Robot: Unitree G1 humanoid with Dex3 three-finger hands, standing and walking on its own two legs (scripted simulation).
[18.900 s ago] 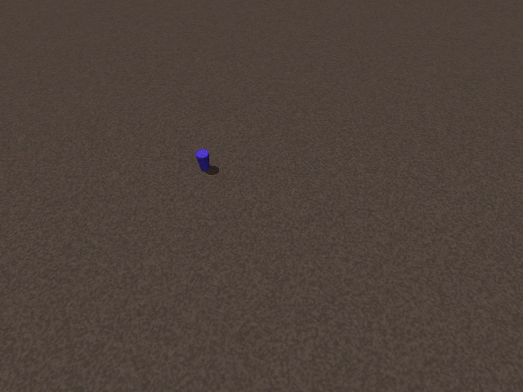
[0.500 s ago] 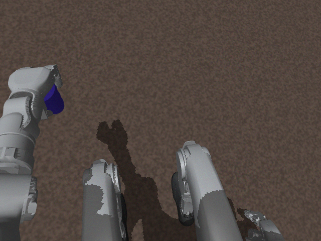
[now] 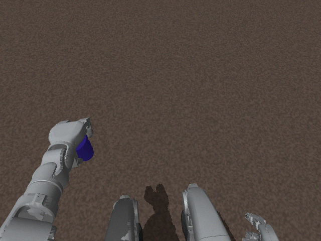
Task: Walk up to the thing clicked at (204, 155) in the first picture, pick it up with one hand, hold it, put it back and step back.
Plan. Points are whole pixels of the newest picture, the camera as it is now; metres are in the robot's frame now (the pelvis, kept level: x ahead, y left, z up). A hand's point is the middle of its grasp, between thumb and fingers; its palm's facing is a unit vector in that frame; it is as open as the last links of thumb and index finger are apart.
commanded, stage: lift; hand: left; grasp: from above
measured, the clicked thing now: (80, 147) +0.40 +0.22 -0.11
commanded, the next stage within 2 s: hold in 0.58 s
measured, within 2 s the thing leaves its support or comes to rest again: neither
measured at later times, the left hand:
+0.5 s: hand (64, 133) +0.38 +0.21 +0.03, palm faces -0.44 -0.07 -0.89, open 10.1 cm
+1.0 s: hand (50, 123) +0.39 +0.21 +0.08, palm faces -0.45 -0.05 -0.89, open 9.7 cm
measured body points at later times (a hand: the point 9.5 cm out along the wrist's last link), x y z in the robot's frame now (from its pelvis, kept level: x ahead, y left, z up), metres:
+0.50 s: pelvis +0.05 +0.00 +0.11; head +0.11 -0.01 +0.56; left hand +0.40 +0.21 +0.08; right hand +0.11 -0.28 -0.02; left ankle +0.06 +0.12 -0.58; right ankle +0.09 -0.14 -0.58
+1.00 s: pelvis +0.07 +0.00 +0.14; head +0.10 -0.01 +0.59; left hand +0.40 +0.21 +0.13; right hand +0.17 -0.27 +0.02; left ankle +0.06 +0.12 -0.58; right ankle +0.09 -0.14 -0.58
